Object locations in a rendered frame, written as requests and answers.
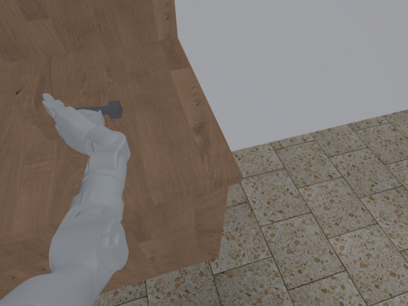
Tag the left robot forearm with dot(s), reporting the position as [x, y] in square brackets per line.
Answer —
[104, 178]

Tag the counter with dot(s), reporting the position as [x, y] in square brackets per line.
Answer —
[86, 53]

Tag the left robot hand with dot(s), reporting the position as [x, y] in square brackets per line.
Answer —
[72, 125]

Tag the robot left upper arm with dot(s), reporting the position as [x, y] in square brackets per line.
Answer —
[83, 256]

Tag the tap lever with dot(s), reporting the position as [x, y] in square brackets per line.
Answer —
[114, 109]

